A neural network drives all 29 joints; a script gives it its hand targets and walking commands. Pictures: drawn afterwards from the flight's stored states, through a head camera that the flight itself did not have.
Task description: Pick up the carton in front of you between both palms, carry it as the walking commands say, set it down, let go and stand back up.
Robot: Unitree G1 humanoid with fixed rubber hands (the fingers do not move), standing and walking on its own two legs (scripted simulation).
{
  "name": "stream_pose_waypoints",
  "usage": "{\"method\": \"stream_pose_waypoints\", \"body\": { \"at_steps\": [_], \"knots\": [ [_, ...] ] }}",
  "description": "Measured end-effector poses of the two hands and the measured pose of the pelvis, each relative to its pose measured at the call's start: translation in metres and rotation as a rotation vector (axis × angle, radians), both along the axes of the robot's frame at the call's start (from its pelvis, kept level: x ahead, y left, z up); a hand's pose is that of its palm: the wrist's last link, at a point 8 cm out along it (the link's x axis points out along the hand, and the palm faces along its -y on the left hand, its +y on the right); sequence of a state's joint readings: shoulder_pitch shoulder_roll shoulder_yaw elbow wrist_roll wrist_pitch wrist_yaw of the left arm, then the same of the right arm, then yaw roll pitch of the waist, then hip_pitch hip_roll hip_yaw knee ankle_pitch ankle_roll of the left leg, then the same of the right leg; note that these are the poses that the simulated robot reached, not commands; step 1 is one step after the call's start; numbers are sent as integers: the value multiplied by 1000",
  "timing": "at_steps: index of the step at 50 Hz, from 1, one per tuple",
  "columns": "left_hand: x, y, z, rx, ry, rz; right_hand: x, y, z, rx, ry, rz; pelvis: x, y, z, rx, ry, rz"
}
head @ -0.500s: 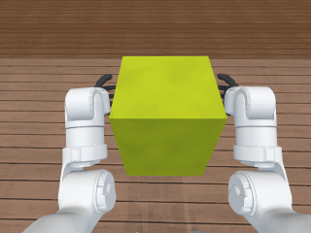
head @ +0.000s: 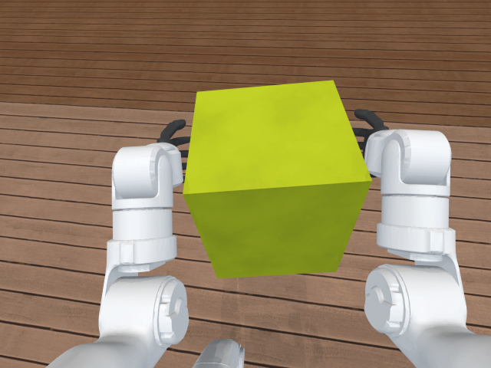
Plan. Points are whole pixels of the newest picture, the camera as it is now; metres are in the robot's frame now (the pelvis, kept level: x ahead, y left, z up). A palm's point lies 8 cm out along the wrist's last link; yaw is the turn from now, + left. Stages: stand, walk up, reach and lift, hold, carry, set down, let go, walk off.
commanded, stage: carry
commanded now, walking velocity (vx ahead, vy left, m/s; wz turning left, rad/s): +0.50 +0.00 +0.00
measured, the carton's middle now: (270, 187) +0.38 +0.02 +0.07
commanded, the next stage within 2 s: none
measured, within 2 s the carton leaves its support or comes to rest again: neither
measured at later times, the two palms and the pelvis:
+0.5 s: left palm (191, 31) +0.69 +0.18 +0.18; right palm (344, 33) +0.66 -0.12 +0.18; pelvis +0.29 +0.05 +0.02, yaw -1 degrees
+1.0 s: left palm out of the picture +0.97 +0.18 +0.21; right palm out of the picture +0.98 -0.12 +0.21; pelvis +0.59 +0.02 +0.04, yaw +0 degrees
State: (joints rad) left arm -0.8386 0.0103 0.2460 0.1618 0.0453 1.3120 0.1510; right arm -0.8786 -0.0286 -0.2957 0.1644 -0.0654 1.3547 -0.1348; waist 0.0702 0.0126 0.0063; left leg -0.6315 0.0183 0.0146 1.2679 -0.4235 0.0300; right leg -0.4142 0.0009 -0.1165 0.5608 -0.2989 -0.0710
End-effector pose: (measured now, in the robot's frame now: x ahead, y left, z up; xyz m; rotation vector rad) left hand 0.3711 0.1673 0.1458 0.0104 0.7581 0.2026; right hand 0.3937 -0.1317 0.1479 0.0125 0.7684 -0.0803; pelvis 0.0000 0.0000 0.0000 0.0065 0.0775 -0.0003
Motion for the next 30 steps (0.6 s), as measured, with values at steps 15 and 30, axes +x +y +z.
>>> {"method": "stream_pose_waypoints", "body": {
  "at_steps": [15,30],
  "knots": [
    [207,23,26,-49,-79,-71,177,22,32,-53,-79,-67,192,44,-3,4,-3,-16],
    [379,11,55,-51,-102,-78,340,11,51,-34,-102,-90,358,38,24,-12,17,-3]
  ]
}}
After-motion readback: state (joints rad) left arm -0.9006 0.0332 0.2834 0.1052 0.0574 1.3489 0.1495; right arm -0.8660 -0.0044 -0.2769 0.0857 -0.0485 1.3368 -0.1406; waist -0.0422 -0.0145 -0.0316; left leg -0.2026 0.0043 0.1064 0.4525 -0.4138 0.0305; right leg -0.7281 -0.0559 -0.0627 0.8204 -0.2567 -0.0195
